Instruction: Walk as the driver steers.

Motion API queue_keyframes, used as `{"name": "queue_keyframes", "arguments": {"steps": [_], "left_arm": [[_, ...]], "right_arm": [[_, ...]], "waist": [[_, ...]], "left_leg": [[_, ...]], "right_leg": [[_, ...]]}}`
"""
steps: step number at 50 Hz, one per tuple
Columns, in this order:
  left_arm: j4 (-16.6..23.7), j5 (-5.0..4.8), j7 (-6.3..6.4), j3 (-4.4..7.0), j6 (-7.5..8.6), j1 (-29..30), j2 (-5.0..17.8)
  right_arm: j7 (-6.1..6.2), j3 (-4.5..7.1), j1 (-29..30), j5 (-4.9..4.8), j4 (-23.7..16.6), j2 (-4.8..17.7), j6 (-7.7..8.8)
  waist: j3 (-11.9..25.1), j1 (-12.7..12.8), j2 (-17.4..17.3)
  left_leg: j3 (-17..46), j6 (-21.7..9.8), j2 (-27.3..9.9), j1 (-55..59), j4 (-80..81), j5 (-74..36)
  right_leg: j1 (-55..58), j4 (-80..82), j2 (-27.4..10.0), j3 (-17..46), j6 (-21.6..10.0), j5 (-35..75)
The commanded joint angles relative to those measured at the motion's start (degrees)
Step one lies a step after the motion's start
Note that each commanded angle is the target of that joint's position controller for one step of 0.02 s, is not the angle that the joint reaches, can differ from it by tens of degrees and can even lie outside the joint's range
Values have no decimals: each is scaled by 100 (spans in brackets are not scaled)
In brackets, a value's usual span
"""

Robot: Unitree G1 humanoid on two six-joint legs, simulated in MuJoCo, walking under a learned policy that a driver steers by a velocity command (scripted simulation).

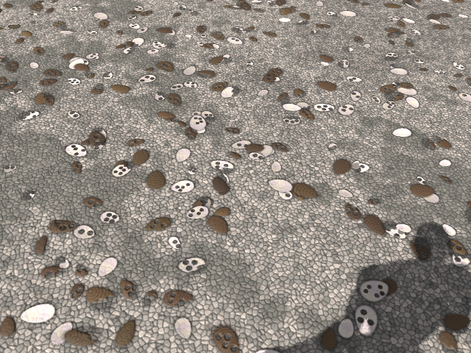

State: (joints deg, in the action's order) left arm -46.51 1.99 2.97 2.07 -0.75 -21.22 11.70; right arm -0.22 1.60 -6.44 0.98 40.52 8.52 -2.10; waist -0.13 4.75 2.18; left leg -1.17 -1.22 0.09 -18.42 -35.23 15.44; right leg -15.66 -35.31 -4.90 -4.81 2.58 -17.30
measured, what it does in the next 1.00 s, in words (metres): shifts its weight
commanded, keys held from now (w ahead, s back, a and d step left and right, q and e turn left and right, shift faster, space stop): no key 1.00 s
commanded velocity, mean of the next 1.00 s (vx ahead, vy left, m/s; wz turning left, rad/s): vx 0.00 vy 0.00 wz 0.02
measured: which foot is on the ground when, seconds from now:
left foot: down 0.00-1.00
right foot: down 0.00-1.00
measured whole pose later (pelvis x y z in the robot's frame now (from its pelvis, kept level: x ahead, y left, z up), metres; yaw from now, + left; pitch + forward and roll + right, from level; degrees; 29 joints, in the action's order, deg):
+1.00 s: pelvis +0.05 +0.01 +0.01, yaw +0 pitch -1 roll +0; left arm -62.2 0.3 3.4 2.7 -0.3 -19.7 8.3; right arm 1.2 3.3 -7.6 -0.6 64.6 9.3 -1.2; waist -1.7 0.7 0.2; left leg -1.2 -1.6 0.9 -12.1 -31.3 18.0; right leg -8.2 -29.1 -5.3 -4.5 3.7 -19.3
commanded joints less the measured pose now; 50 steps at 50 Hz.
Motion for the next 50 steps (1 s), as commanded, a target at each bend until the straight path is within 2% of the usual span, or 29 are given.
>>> {"name": "queue_keyframes", "arguments": {"steps": [1, 3, 7, 10, 15, 22, 28, 29, 32, 50], "left_arm": [[56, 24, -10, 174, 51, -351, 403], [-117, -32, -40, 185, 68, -365, 340], [-338, -70, -65, 204, 99, -295, 327], [-451, -96, -55, 224, 77, -199, 329], [-686, -130, -14, 232, 31, -159, 283], [-974, -152, 8, 219, 15, -139, 248], [-1174, -159, 19, 191, 22, -160, 199], [-1159, -144, 17, 195, 37, -115, 234], [-1249, -151, 25, 181, 49, -162, 188], [-1539, -167, 59, 131, 65, -327, 104]], "right_arm": [[-29, 108, 497, 5, -205, 327, 174], [-45, 137, 353, -10, -6, 428, 244], [2, 163, 114, -66, 371, 443, 291], [28, 201, -6, -86, 650, 514, 284], [59, 217, -131, -114, 1066, 481, 254], [108, 234, -158, -137, 1518, 519, 200], [125, 232, -105, -146, 1782, 547, 159], [134, 266, -82, -170, 1818, 627, 165], [145, 265, -73, -164, 1923, 596, 159], [155, 232, -91, -162, 2255, 592, 126]], "waist": [[-216, -60, -847], [-188, -99, -559], [25, -211, -434], [43, -251, -401], [70, -297, -283], [-42, -347, -265], [-106, -374, -263], [-125, -379, -329], [-115, -382, -255], [-264, -403, -196]], "left_leg": [[1344, -309, -802, -432, 1652, 1578], [1101, -175, -658, -301, 1407, 842], [858, -192, -580, 214, 1032, -622], [764, -225, -546, 397, 919, -1274], [620, -250, -492, 651, 763, -1898], [486, -231, -408, 767, 691, -2096], [424, -200, -363, 813, 708, -2028], [408, -189, -321, 819, 734, -2032], [393, -181, -315, 855, 755, -1986], [324, -142, -254, 759, 886, -1523]], "right_leg": [[239, 498, -57, 344, 4, 210], [412, 655, -98, 359, -40, 355], [444, 791, -124, 300, -3, 481], [411, 828, -101, 251, 50, 537], [412, 884, -97, 200, 79, 607], [393, 943, -84, 140, 74, 694], [405, 983, -76, 101, 65, 724], [376, 973, -50, 87, 63, 755], [401, 996, -54, 74, 64, 777], [391, 1062, -31, 37, 47, 591]]}}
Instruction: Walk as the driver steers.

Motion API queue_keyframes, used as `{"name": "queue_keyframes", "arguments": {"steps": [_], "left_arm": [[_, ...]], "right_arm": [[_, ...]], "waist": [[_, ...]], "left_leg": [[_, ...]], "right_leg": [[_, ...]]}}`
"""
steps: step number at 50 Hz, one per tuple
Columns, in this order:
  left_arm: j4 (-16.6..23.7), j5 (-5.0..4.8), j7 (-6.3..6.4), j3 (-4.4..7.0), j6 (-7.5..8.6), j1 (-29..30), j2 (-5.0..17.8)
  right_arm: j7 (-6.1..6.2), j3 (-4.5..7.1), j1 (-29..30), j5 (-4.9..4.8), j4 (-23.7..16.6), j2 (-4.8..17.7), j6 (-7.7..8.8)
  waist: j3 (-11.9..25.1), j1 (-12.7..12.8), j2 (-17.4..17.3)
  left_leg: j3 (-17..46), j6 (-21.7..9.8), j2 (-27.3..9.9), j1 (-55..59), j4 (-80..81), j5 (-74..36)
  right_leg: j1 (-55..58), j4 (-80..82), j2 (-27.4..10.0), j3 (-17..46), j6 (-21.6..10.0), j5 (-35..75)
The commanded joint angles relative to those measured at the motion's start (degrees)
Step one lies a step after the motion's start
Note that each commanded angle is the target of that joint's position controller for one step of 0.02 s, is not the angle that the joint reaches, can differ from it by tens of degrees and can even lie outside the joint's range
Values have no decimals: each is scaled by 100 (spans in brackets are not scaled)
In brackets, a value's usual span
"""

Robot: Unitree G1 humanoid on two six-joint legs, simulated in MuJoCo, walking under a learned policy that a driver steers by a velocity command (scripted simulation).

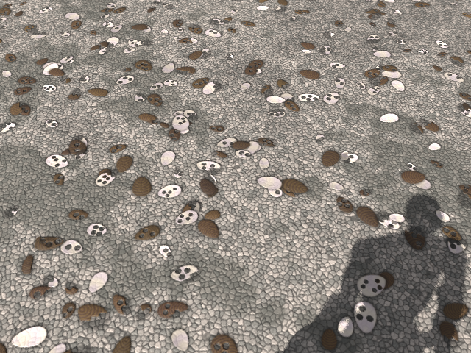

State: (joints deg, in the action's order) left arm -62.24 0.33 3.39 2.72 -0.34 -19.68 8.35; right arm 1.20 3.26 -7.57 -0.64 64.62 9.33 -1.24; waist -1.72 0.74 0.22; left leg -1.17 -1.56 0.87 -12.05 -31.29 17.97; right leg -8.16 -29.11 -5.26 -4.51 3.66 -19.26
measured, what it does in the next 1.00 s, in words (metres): stands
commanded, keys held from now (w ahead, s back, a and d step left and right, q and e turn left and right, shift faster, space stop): no key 0.94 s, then w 0.06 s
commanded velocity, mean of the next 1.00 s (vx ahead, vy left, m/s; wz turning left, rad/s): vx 0.00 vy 0.00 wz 0.00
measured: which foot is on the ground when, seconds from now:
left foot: down 0.00-1.00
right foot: down 0.00-1.00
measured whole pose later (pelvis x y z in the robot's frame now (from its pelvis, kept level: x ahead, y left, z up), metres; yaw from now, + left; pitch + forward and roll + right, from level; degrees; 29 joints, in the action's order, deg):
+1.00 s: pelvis +0.00 +0.00 +0.00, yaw +0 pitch -1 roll +0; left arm -63.5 -0.2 3.7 2.3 0.1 -22.2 8.1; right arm 1.4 2.7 -10.6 -1.1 64.7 9.1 -1.0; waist -1.3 0.5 0.5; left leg -1.7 -1.6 0.7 -12.9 -32.4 18.8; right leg -9.5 -31.0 -5.2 -3.7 3.3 -20.5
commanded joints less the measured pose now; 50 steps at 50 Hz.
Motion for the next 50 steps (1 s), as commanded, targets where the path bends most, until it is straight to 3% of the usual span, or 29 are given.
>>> {"name": "queue_keyframes", "arguments": {"steps": [1, 47, 48, 50], "left_arm": [[24, -2, 18, 63, 25, -491, 438], [-114, -22, 31, 9, 56, -794, 395], [-155, -35, 36, 9, 49, -882, 358], [-78, -103, 63, 28, 46, -739, 326]], "right_arm": [[13, 63, 14, 0, -146, 510, 40], [22, -5, -373, -9, -118, 479, 65], [30, 0, -451, -17, -85, 477, 57], [54, 85, -568, -111, -94, 645, 35]], "waist": [[-108, -3, 0], [-170, -18, 9], [-63, -17, -28], [-220, -99, -154]], "left_leg": [[322, -107, -330, 120, 495, -1766], [262, -83, -326, 73, 496, -1756], [220, -106, -273, 127, 496, -1154], [364, -335, -279, -100, 617, 1362]], "right_leg": [[-362, 442, 6, 8, -60, 783], [-442, 396, 37, 48, -67, 805], [-432, 330, 116, -56, -86, 328], [-776, -131, 348, -305, -242, -940]]}}
Velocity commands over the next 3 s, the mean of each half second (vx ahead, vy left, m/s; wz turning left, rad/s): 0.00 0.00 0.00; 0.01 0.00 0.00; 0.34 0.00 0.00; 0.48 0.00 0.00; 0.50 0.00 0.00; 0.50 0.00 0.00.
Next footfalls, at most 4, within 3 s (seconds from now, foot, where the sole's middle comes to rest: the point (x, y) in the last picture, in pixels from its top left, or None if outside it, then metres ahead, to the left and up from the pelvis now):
1.28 right None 0.12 -0.17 -0.77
1.78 left None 0.49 0.03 -0.77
2.30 right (315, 267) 0.79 -0.22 -0.77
2.90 left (243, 191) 1.10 0.01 -0.77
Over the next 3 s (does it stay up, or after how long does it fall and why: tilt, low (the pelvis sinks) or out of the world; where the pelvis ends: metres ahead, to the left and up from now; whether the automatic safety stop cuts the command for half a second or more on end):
stays up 0.99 -0.08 0.00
